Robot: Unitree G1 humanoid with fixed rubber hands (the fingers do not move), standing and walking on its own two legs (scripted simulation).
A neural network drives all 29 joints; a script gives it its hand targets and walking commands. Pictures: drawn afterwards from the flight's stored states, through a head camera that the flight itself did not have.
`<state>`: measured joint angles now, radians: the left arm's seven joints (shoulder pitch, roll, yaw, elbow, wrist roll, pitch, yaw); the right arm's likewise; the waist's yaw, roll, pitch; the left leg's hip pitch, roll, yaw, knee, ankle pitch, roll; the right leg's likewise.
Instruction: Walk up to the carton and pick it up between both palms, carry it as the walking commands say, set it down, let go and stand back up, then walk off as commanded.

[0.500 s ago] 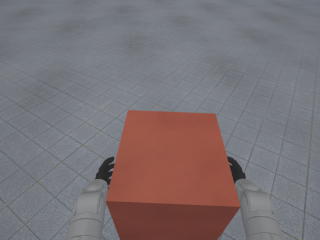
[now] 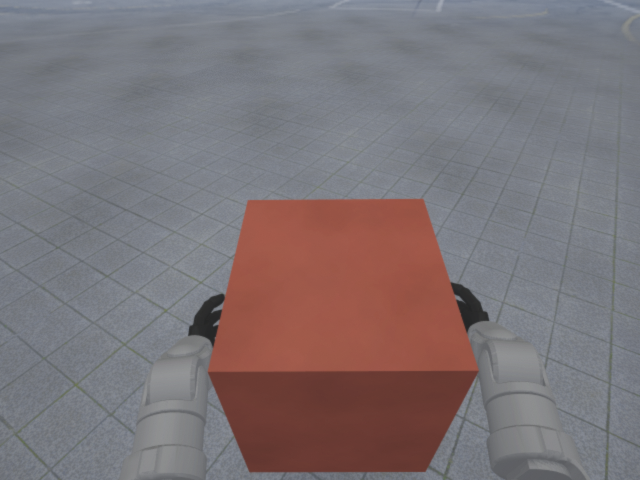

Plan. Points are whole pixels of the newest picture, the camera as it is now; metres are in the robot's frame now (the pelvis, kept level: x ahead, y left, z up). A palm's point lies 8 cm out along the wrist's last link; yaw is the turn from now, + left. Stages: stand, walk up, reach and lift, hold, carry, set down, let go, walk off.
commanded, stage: reach and lift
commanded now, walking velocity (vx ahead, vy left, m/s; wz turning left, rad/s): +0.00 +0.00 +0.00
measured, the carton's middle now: (336, 335) +0.35 +0.00 +0.01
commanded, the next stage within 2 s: hold in 1.02 s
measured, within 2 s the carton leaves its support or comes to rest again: neither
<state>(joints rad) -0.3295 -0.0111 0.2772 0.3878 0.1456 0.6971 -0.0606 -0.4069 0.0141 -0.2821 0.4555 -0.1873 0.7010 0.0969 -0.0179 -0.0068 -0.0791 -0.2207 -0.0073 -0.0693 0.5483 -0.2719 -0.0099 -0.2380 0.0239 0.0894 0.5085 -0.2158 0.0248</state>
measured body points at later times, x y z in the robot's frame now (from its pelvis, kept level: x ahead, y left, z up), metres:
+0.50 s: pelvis +0.02 +0.01 +0.01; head -0.04 +0.02 +0.46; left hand +0.31 +0.19 +0.04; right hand +0.32 -0.17 +0.05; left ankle +0.02 +0.13 -0.73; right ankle +0.04 -0.14 -0.73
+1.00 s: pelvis +0.01 +0.01 +0.01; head -0.05 +0.02 +0.46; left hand +0.30 +0.19 +0.04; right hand +0.31 -0.17 +0.05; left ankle +0.02 +0.13 -0.73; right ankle +0.04 -0.14 -0.73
